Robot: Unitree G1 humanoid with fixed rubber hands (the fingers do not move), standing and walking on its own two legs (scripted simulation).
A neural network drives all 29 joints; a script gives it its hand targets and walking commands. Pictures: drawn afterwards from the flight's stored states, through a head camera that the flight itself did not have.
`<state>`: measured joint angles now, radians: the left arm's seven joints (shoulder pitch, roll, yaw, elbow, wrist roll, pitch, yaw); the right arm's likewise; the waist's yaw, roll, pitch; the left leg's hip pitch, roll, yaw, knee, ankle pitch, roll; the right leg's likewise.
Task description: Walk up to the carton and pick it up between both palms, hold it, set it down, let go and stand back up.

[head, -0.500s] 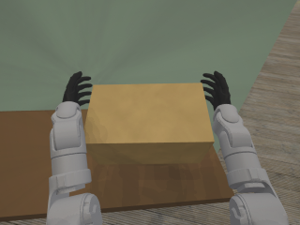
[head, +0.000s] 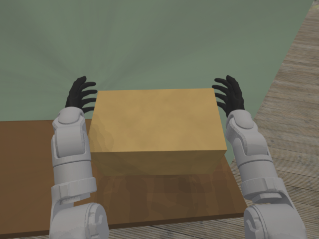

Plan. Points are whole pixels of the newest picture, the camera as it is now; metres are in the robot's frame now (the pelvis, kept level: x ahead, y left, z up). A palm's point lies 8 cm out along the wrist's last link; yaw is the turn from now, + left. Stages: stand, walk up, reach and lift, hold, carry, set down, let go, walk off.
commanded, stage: hold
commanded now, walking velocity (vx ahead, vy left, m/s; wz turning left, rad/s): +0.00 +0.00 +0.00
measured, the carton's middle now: (156, 133) +0.34 +0.01 +0.11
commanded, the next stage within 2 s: none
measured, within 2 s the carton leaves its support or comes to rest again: neither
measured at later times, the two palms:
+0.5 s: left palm (74, 112) +0.34 +0.20 +0.19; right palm (232, 111) +0.35 -0.18 +0.19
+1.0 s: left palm (73, 110) +0.35 +0.20 +0.18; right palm (229, 108) +0.36 -0.17 +0.19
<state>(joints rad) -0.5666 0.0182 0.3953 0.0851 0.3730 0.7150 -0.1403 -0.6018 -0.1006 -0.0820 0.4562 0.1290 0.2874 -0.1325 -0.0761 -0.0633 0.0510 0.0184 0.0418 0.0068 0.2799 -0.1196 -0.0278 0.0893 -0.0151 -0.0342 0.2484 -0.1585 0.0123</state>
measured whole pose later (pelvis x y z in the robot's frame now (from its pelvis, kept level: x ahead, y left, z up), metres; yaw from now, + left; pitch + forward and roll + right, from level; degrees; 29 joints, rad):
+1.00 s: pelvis +0.00 +0.00 +0.00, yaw +0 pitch -9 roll +0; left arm -0.57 0.02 0.39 0.08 0.36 0.71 -0.13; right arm -0.61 -0.09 -0.10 0.48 0.12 0.26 -0.12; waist -0.07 -0.07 0.05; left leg 0.00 0.04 0.01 0.27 -0.11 -0.03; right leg 0.08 -0.02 -0.04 0.24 -0.15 0.01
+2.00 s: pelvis +0.00 +0.00 +0.00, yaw +0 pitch -9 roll +0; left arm -0.51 0.00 0.37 0.02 0.35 0.73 -0.12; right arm -0.56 -0.10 -0.07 0.42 0.14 0.26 -0.13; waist -0.07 -0.07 0.06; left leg 0.00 0.04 0.01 0.28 -0.12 -0.02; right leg 0.08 -0.02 -0.04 0.24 -0.15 0.02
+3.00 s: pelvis +0.00 +0.01 +0.00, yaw +0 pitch -10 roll +0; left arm -0.53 0.02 0.38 0.04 0.36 0.72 -0.13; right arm -0.58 -0.10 -0.08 0.45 0.14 0.26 -0.12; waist -0.07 -0.06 0.06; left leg 0.01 0.03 0.01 0.27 -0.12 -0.02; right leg 0.09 -0.03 -0.03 0.23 -0.15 0.02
